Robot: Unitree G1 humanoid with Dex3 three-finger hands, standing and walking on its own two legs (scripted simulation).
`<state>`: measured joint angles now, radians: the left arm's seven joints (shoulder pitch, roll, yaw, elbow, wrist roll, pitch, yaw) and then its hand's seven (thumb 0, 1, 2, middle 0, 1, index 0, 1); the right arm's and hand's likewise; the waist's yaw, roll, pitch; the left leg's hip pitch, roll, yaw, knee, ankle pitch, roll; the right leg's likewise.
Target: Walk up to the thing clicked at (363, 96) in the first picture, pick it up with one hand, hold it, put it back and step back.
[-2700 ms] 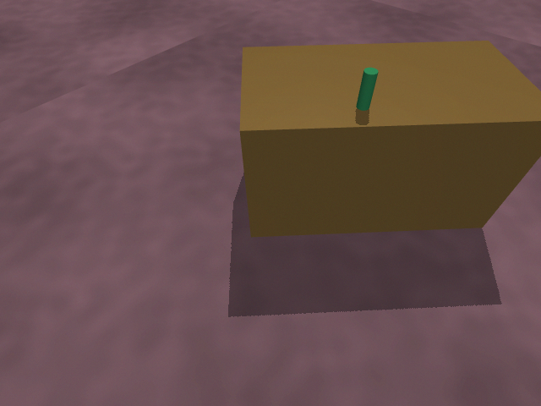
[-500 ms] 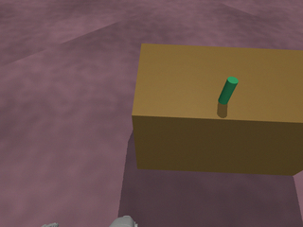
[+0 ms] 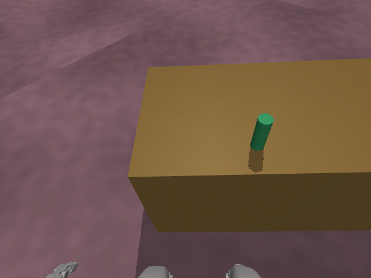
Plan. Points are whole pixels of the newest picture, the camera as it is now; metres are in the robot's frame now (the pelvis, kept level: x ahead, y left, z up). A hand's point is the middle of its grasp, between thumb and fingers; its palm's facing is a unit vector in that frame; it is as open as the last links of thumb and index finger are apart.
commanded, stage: walk up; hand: right
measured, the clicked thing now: (261, 133) +0.53 -0.19 -0.08
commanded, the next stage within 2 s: stand in 1.66 s
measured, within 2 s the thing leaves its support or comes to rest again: neither
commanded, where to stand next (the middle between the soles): +0.11 +0.02 m, yaw +1 degrees
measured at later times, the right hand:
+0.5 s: hand out of the picture +0.14 -0.26 -0.15, palm faces -0.07 +0.93 -0.37, open 7.3 cm
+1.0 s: hand out of the picture +0.14 -0.23 -0.12, palm faces -0.05 +0.95 -0.32, open 7.3 cm
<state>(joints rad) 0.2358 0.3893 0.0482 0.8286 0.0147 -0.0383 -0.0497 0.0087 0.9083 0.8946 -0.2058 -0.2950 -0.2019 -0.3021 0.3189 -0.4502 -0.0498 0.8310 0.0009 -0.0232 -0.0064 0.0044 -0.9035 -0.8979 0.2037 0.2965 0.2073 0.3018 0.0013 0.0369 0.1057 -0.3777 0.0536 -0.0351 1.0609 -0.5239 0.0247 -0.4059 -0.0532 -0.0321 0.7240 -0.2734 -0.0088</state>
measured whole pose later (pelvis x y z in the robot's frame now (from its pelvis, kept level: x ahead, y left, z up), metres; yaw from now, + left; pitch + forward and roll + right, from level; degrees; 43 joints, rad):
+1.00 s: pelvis +0.03 +0.02 +0.03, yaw +2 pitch -3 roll +0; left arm 0.11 0.38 -0.02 1.11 0.01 -0.03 0.00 0.01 0.91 0.89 -0.21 -0.30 -0.20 -0.30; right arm 0.07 -0.36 -0.02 1.09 0.00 0.01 0.03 0.00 -0.90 -0.90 0.20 0.30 0.21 0.30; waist 0.01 0.01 0.06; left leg -0.19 0.00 0.04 0.42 -0.18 0.03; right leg -0.15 -0.03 -0.01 0.40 -0.20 0.03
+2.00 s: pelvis +0.05 +0.02 +0.04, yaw +2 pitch -2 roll +0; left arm 0.09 0.35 0.00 1.14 0.01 -0.01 -0.01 0.01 0.91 0.89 -0.21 -0.30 -0.20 -0.30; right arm 0.08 -0.35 -0.01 1.15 0.00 -0.01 0.01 0.00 -0.90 -0.90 0.20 0.30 0.21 0.30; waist -0.01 0.00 0.04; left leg -0.12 0.00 0.04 0.30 -0.15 0.01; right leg -0.08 -0.03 -0.02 0.29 -0.18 0.02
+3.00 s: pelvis +0.06 +0.01 +0.04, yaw +2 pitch -2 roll +0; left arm 0.10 0.35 0.00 1.13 0.01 -0.01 -0.01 0.01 0.91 0.89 -0.21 -0.30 -0.20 -0.30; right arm 0.09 -0.35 0.00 1.14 0.00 -0.01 0.01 0.00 -0.90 -0.90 0.20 0.30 0.21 0.30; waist -0.01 0.00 0.04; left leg -0.10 0.01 0.03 0.30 -0.16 0.00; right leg -0.06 -0.02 -0.03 0.28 -0.18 0.01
